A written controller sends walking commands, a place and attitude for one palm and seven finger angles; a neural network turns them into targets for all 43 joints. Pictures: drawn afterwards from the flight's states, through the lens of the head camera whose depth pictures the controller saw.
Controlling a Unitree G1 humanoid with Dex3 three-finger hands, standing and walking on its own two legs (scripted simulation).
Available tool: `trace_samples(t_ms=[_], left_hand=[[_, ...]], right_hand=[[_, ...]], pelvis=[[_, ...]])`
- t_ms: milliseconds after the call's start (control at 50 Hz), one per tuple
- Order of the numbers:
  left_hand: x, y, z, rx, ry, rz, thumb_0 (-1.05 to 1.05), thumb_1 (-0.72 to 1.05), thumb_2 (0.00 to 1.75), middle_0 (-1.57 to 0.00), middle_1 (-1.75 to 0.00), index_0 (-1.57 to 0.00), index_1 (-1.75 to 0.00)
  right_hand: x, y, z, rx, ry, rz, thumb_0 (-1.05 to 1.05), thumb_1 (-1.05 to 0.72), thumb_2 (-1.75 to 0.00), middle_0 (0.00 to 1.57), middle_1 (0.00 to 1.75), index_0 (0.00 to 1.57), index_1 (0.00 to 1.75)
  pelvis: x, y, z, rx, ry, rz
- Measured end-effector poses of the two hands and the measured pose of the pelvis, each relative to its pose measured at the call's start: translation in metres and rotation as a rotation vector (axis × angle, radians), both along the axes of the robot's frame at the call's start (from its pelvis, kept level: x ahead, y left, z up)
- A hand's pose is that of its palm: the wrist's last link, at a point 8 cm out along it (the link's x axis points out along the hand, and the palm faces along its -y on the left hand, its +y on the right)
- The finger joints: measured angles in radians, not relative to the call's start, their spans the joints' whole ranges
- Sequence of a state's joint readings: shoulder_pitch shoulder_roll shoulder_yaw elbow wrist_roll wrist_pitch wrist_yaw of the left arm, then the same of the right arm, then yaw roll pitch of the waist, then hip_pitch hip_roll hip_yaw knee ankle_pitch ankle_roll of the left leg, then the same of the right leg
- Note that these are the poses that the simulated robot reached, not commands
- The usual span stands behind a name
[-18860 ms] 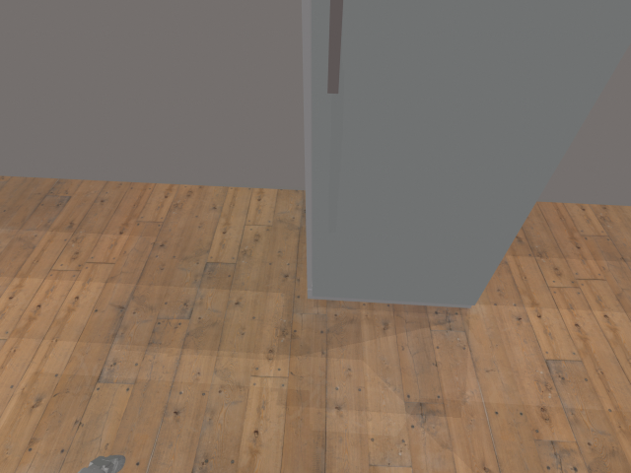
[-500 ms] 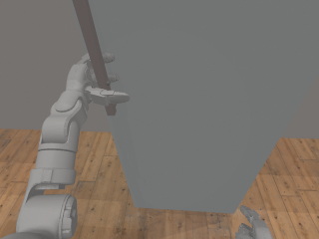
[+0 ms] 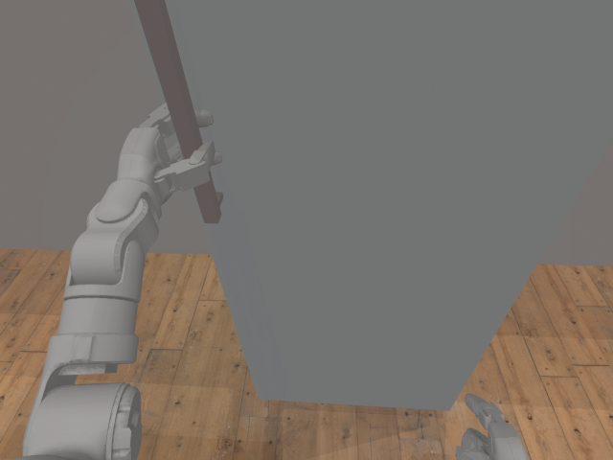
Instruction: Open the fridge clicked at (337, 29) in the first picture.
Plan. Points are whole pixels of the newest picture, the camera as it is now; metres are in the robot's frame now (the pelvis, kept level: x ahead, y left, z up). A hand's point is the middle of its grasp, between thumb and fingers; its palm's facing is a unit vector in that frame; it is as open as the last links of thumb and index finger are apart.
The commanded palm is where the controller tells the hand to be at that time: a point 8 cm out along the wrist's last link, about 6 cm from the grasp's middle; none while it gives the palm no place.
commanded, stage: grip the handle and tug to test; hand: left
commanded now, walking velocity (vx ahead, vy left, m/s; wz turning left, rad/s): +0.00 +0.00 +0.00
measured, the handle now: (189, 111) +0.44 +0.17 +0.27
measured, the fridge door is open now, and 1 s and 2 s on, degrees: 0 6 18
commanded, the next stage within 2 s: pull the door a little, standing still in 0.70 s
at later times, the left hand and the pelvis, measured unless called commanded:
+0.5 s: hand (204, 165) +0.39 +0.14 +0.23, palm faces +0.03 -1.00 -0.03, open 5.9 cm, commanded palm +0.34 +0.19 +0.24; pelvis +0.01 +0.00 +0.00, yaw +0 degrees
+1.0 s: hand (197, 194) +0.33 +0.14 +0.23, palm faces +0.02 -1.00 -0.06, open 6.1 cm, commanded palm +0.28 +0.19 +0.24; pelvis +0.03 -0.01 +0.00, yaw +0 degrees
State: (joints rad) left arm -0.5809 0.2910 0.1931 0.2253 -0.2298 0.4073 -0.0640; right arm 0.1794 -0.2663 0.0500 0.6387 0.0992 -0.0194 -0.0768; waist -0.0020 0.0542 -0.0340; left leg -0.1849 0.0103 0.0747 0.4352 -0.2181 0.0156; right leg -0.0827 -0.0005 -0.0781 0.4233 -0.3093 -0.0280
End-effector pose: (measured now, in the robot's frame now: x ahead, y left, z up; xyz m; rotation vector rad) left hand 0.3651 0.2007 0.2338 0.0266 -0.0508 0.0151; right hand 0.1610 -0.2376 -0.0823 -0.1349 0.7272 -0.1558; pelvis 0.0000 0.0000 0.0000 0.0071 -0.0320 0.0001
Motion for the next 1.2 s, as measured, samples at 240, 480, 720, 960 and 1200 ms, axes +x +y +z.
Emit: trace_samples(t_ms=[240,480,720,960,1200], left_hand=[[-0.001,-0.005,0.000,-0.006,0.000,0.012,0.02,0.72,0.84,-0.40,-1.38,-0.34,-1.37],[-0.002,-0.006,0.000,0.003,-0.008,0.016,0.02,0.73,0.83,-0.39,-1.39,-0.32,-1.38],[-0.017,-0.007,-0.003,0.019,-0.052,0.002,0.01,0.76,0.79,-0.37,-1.38,-0.25,-1.36],[-0.045,-0.009,-0.002,0.028,-0.054,-0.003,0.00,0.72,0.80,-0.40,-1.37,-0.28,-1.35],[-0.098,-0.015,-0.004,0.182,-0.209,0.016,-0.02,0.64,0.76,-0.42,-1.38,-0.25,-1.34]], right_hand=[[0.007,0.006,-0.001,0.016,-0.002,0.024,0.01,-0.90,-0.90,0.20,0.30,0.20,0.30],[0.011,0.004,0.002,0.028,-0.022,0.017,0.01,-0.90,-0.90,0.20,0.30,0.20,0.30],[0.031,-0.002,0.007,0.031,-0.058,0.002,0.01,-0.90,-0.90,0.20,0.30,0.20,0.30],[0.071,0.015,0.017,0.047,-0.119,0.090,0.01,-0.90,-0.90,0.20,0.30,0.19,0.30],[0.067,0.020,0.024,0.043,-0.143,0.121,0.01,-0.90,-0.90,0.20,0.30,0.20,0.30]], pelvis=[[0.001,-0.002,0.000,0.002,-0.002,0.005],[0.005,-0.003,0.000,0.005,0.001,-0.004],[0.022,-0.002,-0.002,0.010,0.017,-0.019],[0.026,-0.005,-0.004,0.011,0.015,0.009],[0.015,-0.008,-0.004,-0.002,0.016,-0.011]])
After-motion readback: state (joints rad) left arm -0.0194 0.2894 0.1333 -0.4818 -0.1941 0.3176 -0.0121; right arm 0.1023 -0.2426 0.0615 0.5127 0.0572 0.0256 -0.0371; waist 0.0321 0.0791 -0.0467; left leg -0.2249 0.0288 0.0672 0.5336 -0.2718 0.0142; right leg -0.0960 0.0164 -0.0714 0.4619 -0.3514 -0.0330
